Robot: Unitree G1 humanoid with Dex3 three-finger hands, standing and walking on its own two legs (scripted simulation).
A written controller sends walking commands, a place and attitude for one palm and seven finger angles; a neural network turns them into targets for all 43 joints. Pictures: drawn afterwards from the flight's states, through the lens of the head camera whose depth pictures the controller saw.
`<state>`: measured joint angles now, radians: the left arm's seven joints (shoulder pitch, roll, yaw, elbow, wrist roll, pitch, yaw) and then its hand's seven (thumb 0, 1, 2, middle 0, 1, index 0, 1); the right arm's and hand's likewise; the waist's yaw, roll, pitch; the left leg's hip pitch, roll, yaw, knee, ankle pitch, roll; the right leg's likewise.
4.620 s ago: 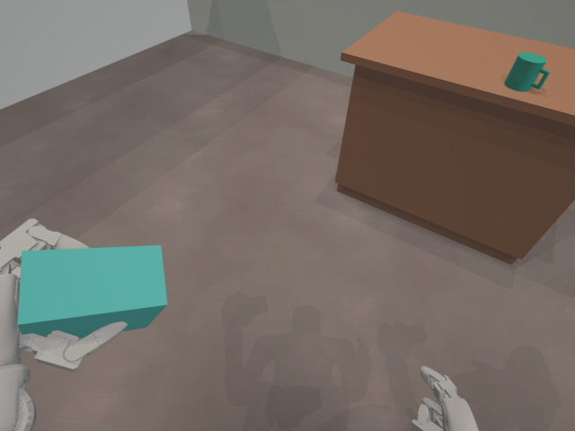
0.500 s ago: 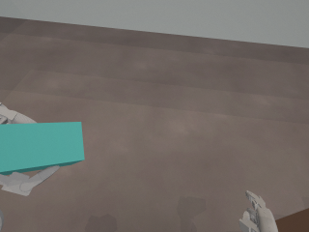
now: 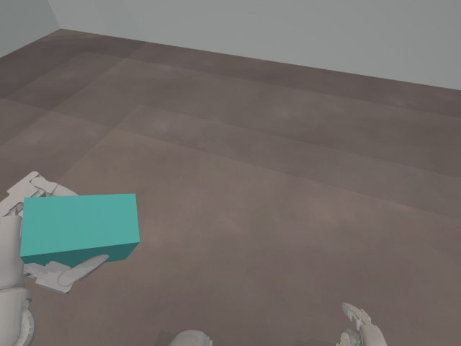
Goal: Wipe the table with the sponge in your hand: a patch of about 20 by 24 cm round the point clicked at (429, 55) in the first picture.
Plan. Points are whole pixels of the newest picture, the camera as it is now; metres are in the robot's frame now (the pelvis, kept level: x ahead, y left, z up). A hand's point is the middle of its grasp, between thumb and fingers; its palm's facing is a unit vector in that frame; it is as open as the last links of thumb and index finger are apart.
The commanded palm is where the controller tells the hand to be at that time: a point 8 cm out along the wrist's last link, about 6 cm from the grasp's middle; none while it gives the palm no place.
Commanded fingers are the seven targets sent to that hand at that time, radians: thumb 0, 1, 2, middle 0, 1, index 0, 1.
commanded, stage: walk to a spot facing it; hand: left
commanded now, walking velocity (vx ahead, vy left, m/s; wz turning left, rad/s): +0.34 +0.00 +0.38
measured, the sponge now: (99, 232) +0.23 +0.20 +0.16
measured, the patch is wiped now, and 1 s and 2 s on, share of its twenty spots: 0.00 0.00 0.00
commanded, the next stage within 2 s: turn to face it in 0.58 s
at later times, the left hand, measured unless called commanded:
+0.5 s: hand (48, 181) +0.28 +0.27 +0.20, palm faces +0.46 -0.77 -0.44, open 10.2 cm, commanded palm +0.22 +0.31 +0.18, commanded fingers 0.00 0.10 1.30 -1.20 -1.60 -1.20 -1.60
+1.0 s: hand (101, 140) +0.38 +0.24 +0.18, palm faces +0.45 -0.78 -0.43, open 10.2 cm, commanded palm +0.32 +0.28 +0.18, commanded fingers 0.00 0.10 1.30 -1.20 -1.60 -1.20 -1.60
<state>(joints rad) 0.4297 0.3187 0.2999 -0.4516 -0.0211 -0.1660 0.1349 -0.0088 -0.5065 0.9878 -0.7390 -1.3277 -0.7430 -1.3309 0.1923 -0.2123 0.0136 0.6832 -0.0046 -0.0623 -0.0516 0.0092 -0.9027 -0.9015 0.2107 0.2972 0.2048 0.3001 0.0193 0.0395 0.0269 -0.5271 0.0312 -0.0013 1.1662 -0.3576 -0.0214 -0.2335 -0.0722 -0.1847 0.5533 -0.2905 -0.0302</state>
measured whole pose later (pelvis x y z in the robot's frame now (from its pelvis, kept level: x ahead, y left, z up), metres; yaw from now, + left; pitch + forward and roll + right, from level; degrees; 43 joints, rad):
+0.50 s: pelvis +0.08 +0.02 +0.00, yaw +5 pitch +0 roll -1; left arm 0.48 0.39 0.38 -0.59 -0.02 -0.22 0.16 -0.01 -0.51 0.99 -0.74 -1.33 -0.74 -1.33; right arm 0.19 -0.09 0.04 0.60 0.01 -0.11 -0.03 0.01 -0.90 -0.90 0.21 0.30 0.20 0.30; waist 0.00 0.00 0.06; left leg -0.24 0.08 0.14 0.50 -0.25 0.00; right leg -0.52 -0.11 -0.13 0.96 -0.36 0.05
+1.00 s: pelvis +0.17 -0.01 -0.01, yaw +1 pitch +0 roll +1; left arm 0.47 0.40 0.39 -0.57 -0.03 -0.22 0.17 -0.01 -0.51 0.99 -0.74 -1.33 -0.74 -1.33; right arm 0.15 -0.26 -0.04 0.56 0.01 -0.04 -0.07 0.01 -0.91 -0.90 0.20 0.30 0.20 0.30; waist 0.02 -0.03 0.06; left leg -0.31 0.07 0.16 0.56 -0.25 -0.02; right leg -0.32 -0.02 -0.11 0.63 -0.31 -0.05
